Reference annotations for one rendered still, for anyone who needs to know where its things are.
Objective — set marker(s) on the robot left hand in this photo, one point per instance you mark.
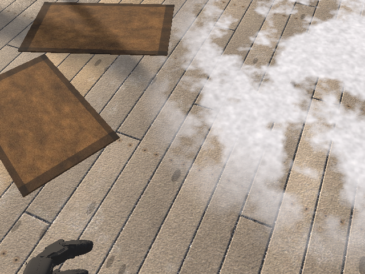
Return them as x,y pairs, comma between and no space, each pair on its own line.
55,254

